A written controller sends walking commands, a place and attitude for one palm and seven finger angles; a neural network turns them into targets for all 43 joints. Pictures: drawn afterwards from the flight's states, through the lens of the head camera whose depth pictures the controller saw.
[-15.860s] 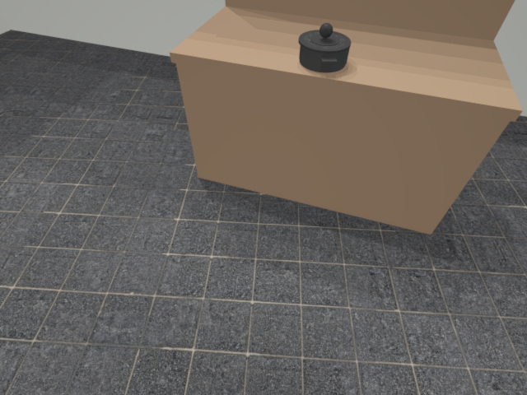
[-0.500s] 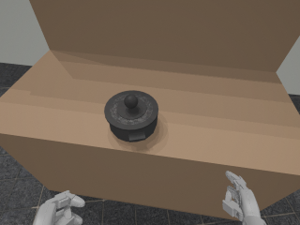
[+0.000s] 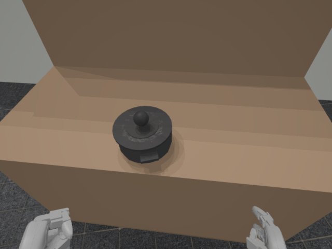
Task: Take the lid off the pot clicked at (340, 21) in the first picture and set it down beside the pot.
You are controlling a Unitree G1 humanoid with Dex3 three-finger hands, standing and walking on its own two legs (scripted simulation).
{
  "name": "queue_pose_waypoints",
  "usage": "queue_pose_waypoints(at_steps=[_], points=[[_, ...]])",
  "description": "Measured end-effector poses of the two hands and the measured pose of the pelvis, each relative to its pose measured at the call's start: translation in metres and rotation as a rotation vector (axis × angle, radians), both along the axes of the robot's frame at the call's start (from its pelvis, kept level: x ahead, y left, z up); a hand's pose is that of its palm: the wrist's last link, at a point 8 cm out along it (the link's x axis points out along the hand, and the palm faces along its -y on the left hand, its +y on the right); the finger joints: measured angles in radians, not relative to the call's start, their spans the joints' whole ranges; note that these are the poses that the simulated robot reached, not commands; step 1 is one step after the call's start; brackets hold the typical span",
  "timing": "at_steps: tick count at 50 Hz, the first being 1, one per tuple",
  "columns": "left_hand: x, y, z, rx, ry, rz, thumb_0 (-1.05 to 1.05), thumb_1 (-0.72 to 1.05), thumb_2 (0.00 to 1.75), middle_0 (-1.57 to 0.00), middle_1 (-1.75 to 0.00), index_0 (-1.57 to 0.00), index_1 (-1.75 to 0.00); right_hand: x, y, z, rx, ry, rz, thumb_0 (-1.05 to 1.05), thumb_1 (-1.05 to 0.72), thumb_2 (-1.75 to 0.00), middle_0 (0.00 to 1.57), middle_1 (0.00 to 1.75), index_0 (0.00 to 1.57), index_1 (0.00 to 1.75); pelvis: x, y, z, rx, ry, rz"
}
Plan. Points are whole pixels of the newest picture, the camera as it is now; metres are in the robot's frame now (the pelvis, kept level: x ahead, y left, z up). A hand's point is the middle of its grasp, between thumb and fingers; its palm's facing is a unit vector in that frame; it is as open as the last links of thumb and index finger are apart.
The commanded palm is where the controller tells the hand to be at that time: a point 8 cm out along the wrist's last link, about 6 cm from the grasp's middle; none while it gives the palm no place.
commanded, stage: raise the hand higher, near the body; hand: left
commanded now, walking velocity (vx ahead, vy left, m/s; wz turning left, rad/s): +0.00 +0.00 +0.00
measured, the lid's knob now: (141, 118) +0.46 +0.13 +0.05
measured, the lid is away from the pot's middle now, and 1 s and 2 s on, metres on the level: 0.00 0.00 0.00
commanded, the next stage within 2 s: reach forward and open the fingers in 0.48 s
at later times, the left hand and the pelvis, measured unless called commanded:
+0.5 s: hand (51, 203) +0.17 +0.25 +0.09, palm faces +0.27 -0.87 -0.41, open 3.1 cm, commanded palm +0.13 +0.29 +0.12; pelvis +0.01 +0.02 +0.00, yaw +0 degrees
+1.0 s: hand (39, 195) +0.19 +0.29 +0.09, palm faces -0.25 -0.09 -0.96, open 3.5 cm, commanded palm +0.18 +0.29 +0.15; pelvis +0.00 +0.02 +0.00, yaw +0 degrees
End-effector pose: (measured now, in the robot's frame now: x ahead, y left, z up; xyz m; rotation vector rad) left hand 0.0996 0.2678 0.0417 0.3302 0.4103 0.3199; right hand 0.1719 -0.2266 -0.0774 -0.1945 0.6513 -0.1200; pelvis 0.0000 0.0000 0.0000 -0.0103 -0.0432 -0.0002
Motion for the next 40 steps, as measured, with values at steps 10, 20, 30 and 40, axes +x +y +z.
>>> queue_pose_waypoints(at_steps=[10, 20, 30, 40], points=[[0.020, 0.007, 0.026, 0.016, -0.115, -0.035, 0.02, 0.89, 0.90, -1.29, -1.50, -1.29, -1.50, 0.032, 0.023, 0.019, 0.006, -0.079, 0.046, 0.01, -0.91, -0.90, 0.20, 0.30, 0.19, 0.30, 0.010, 0.011, 0.001, 0.000, -0.005, 0.001], [0.036, 0.018, 0.055, 0.076, -0.204, -0.079, 0.02, 0.89, 0.90, -1.29, -1.50, -1.29, -1.50, 0.021, 0.038, 0.009, 0.024, -0.016, 0.071, 0.01, -0.91, -0.90, 0.20, 0.30, 0.19, 0.29, 0.012, 0.021, 0.002, -0.002, -0.003, -0.004], [0.046, 0.027, 0.085, 0.142, -0.315, -0.083, 0.02, 0.89, 0.90, -1.29, -1.50, -1.30, -1.50, 0.016, 0.048, 0.003, 0.043, 0.008, 0.090, 0.01, -0.91, -0.90, 0.20, 0.30, 0.20, 0.30, 0.011, 0.026, 0.002, -0.004, -0.005, -0.005], [0.066, 0.018, 0.102, 0.970, 0.022, -0.384, 0.01, 0.78, 0.93, -1.24, -1.38, -1.24, -1.38, 0.027, 0.037, -0.009, 0.053, 0.123, 0.119, 0.01, -0.91, -0.90, 0.20, 0.30, 0.20, 0.30, -0.001, 0.025, -0.002, 0.001, 0.070, -0.038]])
